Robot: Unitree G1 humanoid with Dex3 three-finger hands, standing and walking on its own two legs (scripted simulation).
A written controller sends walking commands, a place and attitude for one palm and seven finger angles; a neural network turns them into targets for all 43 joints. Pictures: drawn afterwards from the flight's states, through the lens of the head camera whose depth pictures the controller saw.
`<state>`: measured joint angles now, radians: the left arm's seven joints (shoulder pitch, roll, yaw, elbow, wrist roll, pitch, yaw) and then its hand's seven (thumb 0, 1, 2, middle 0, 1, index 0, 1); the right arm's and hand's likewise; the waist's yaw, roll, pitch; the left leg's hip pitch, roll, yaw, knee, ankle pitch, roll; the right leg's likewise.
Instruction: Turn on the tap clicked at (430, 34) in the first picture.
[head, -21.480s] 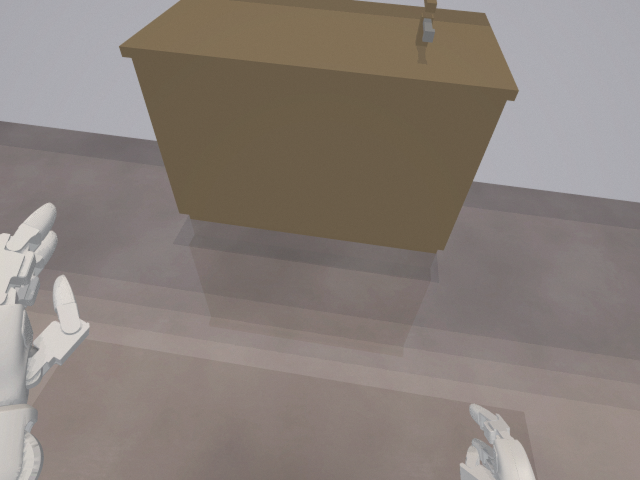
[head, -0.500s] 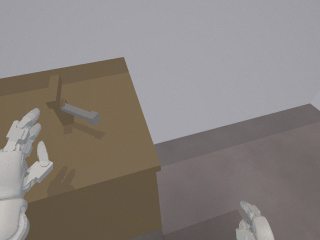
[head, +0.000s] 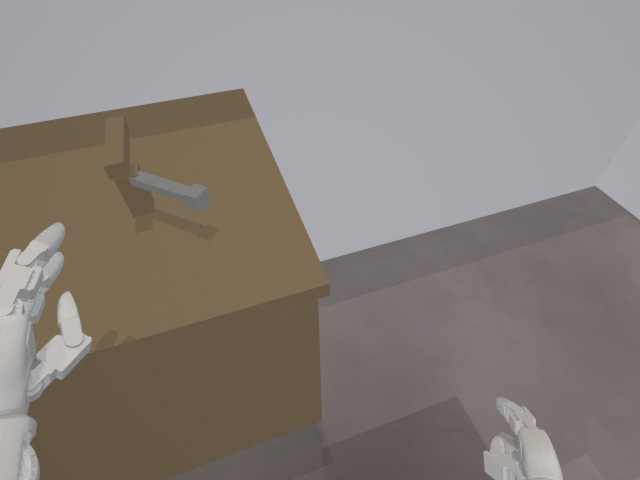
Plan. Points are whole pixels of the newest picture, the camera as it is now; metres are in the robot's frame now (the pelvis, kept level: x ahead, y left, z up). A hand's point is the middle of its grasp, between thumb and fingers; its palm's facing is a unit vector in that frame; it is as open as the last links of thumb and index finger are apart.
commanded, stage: step back with the hand held close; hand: left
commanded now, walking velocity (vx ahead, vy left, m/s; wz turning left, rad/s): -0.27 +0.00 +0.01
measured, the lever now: (197, 197) +0.48 +0.23 +0.09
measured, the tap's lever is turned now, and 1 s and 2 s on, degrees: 47 47 47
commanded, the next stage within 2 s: stop stepping back and stand still in 0.58 s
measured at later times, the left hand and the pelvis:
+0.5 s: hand out of the picture +0.12 +0.27 +0.15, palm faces +0.40 -0.83 -0.39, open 7.4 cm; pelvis -0.09 +0.02 -0.01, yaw +3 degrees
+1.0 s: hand out of the picture +0.03 +0.30 +0.17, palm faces +0.32 -0.89 -0.32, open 7.4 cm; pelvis -0.19 +0.07 +0.02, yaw -3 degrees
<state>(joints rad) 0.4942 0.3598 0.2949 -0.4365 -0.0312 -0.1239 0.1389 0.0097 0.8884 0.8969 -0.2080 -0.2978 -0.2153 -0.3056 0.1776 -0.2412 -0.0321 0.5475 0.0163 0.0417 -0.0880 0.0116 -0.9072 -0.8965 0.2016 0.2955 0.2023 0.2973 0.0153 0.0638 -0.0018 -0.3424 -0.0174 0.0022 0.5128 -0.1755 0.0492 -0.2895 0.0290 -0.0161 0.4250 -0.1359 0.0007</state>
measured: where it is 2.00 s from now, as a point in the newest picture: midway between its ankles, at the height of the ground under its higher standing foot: outside the picture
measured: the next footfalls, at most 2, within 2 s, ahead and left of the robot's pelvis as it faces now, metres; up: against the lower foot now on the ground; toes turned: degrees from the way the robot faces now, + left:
right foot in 0.18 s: -0.02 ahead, -0.11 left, +0.00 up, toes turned +10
right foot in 0.62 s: -0.13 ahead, -0.09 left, +0.00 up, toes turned +8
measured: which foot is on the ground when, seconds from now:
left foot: down 0.00-0.62, up 0.64-0.78, down 0.80-1.00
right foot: down 0.00-0.10, up 0.12-0.16, down 0.18-0.46, up 0.48-0.60, down 0.62-0.82, up 0.84-1.00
